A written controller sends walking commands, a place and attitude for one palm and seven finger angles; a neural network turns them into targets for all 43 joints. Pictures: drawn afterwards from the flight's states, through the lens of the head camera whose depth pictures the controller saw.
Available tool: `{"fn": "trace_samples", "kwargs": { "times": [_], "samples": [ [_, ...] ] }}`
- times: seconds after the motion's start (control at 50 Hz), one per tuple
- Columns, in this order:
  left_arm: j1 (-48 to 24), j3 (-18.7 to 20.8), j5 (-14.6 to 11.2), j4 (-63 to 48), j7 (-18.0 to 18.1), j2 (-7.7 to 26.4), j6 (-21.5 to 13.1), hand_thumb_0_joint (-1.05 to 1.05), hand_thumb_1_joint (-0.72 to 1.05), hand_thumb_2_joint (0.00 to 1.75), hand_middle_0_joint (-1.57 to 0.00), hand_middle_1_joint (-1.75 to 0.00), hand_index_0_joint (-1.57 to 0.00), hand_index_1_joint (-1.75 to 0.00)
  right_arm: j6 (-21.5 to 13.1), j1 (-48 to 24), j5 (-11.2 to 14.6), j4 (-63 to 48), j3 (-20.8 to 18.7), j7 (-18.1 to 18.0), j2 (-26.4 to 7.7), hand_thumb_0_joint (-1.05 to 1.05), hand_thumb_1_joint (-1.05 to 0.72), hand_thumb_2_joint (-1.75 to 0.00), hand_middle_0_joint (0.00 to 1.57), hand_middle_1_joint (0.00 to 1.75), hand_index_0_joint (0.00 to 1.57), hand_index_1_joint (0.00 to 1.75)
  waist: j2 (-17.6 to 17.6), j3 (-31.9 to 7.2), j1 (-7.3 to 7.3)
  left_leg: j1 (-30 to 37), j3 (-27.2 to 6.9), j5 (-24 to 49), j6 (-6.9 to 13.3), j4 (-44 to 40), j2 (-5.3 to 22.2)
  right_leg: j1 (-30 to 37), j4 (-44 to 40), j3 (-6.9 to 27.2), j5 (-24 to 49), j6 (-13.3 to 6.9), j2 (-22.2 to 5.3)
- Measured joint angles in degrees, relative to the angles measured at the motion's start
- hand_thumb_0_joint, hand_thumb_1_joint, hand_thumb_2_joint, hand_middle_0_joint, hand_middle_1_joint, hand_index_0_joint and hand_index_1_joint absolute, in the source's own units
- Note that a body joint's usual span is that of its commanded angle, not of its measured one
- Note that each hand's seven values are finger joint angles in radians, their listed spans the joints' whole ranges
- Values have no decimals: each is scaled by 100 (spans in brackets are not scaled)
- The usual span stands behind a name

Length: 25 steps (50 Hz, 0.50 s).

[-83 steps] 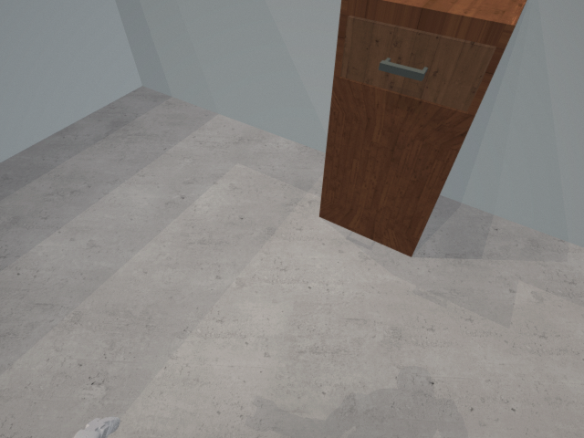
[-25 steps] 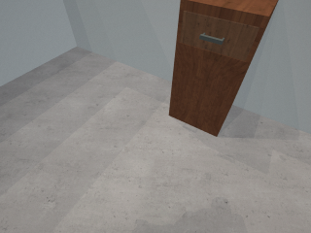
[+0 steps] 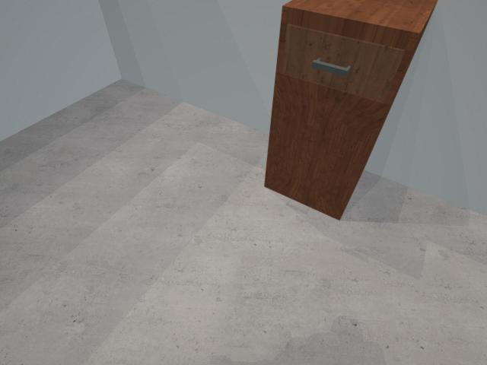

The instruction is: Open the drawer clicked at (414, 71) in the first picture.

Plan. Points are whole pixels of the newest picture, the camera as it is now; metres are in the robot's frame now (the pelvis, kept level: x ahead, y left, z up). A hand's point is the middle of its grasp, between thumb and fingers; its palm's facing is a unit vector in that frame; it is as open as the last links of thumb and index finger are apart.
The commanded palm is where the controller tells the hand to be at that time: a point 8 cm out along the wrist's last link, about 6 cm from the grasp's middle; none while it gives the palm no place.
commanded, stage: walk to a spot facing it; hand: left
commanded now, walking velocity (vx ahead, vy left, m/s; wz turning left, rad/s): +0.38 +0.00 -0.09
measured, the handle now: (331, 66) +1.07 -0.25 +0.01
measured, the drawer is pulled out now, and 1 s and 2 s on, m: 0.00 0.00 0.00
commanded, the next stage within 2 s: turn to face it in 0.42 s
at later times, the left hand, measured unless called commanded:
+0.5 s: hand (174, 319) +0.25 +0.17 -0.18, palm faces -0.13 -0.98 -0.17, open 7.4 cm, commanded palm none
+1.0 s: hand (184, 276) +0.35 +0.16 -0.18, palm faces -0.15 -0.97 -0.20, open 7.3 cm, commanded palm none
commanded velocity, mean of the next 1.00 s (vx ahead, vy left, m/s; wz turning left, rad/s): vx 0.15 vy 0.00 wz -0.34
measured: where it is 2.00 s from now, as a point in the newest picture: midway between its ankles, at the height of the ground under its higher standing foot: (260, 339)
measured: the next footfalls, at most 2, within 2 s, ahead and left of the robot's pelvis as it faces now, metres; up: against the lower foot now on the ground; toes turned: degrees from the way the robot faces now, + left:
right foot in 0.54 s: +0.33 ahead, -0.12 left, +0.00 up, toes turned -14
left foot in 1.04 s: +0.33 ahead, +0.09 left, +0.00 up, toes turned -12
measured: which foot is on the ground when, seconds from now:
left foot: down 0.00-0.54, up 0.56-1.00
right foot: down 0.00-0.20, up 0.22-0.52, down 0.54-1.00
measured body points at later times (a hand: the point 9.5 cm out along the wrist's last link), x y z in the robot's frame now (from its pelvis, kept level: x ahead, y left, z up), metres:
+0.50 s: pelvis +0.15 +0.00 -0.02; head +0.20 -0.01 +0.43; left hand +0.26 +0.22 -0.17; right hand -0.03 -0.18 -0.15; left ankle -0.01 +0.13 -0.74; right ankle +0.27 -0.12 -0.72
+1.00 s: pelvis +0.26 -0.01 -0.01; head +0.29 -0.01 +0.44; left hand +0.36 +0.21 -0.17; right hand +0.32 -0.27 -0.14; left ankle +0.30 +0.10 -0.73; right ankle +0.29 -0.11 -0.74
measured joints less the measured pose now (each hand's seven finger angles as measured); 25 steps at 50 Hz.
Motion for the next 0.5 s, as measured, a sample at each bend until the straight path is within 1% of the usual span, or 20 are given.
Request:
{"fn": "trace_samples", "kwargs": {
  "times": [0.08,0.1,0.14,0.18,0.2,0.24,0.28,0.3,0.34,0.38,0.4,0.44,0.5],
  "samples": [
    [402,32,26,-15,-77,-220,44,0,91,90,-20,-30,-20,-30,35,381,-43,-9,1,38,215,1,-91,-90,20,29,20,30,-9,-200,17,-172,45,-725,45,540,40,-67,247,27,-291,-48,35],
    [506,45,23,-16,-90,-283,37,0,91,90,-20,-30,-20,-30,26,487,-44,-15,-4,42,266,1,-91,-90,20,29,20,30,-2,-216,16,-213,64,-807,63,665,67,-73,304,18,-335,-46,45],
    [710,68,9,2,-104,-411,14,0,91,90,-20,-30,-20,-30,-13,693,-36,-10,-21,43,364,1,-91,-90,20,29,20,30,15,-217,5,-245,111,-750,82,837,125,-64,439,-3,-486,-12,59],
    [909,99,1,53,-113,-506,9,0,91,90,-20,-30,-20,-30,-69,880,-27,18,-36,38,489,1,-91,-90,20,29,20,30,-62,-204,7,-186,190,-744,99,921,92,-73,653,47,-701,19,10],
    [1009,116,2,82,-118,-537,19,0,91,90,-20,-30,-20,-30,-114,966,-32,25,-42,35,562,1,-91,-90,20,29,20,30,-143,-203,12,-132,270,-852,125,929,44,-139,852,112,-855,-60,-36],
    [1124,131,22,174,-111,-621,69,1,91,90,-20,-30,-20,-30,-248,1152,-49,14,-69,-1,692,1,-91,-90,20,29,20,30,-199,-173,-32,23,412,-1006,181,846,18,-508,1840,58,-1237,-131,-57],
    [1093,143,41,229,-117,-681,80,1,91,90,-20,-30,-20,-30,-378,1394,-42,15,-67,-72,822,1,-91,-90,20,29,20,30,-185,-84,-145,266,456,-964,199,567,25,-985,2913,-84,-1350,-157,-54],
    [1028,160,42,224,-124,-697,66,1,91,90,-20,-30,-20,-30,-420,1523,-43,37,-63,-103,889,0,-91,-90,20,29,20,30,-172,-24,-199,397,449,-926,205,399,31,-1217,3289,-168,-1345,-156,-77],
    [835,200,39,138,-147,-715,38,1,91,90,-20,-30,-20,-30,-455,1766,-46,129,-54,-142,1008,0,-91,-90,20,29,20,30,-136,106,-258,670,439,-846,181,49,56,-1639,3627,-313,-1227,-135,-157],
    [586,232,37,2,-177,-726,17,1,91,90,-20,-30,-20,-30,-459,1976,-43,256,-57,-170,1101,0,-91,-90,20,29,20,30,-102,234,-279,942,462,-794,137,-271,84,-1994,3524,-416,-972,-123,-253],
    [449,240,33,-74,-189,-735,9,1,91,90,-20,-30,-20,-30,-455,2065,-40,319,-61,-181,1135,0,-91,-90,20,30,20,30,-83,298,-281,1077,489,-786,111,-409,97,-2126,3310,-467,-803,-124,-295],
    [163,249,18,-222,-202,-760,-15,1,91,90,-20,-30,-20,-30,-438,2198,-35,437,-67,-197,1171,0,-91,-90,20,30,20,30,-32,432,-292,1330,562,-828,48,-602,131,-2249,2621,-593,-482,-159,-333],
    [-187,259,12,-421,-191,-789,-109,1,91,90,-20,-30,-20,-30,-394,2317,-1,596,-98,-200,1168,1,-91,-90,20,30,20,30,53,586,-307,1624,703,-1113,-66,-527,222,-2143,1698,-773,-49,-308,-204]
  ]
}}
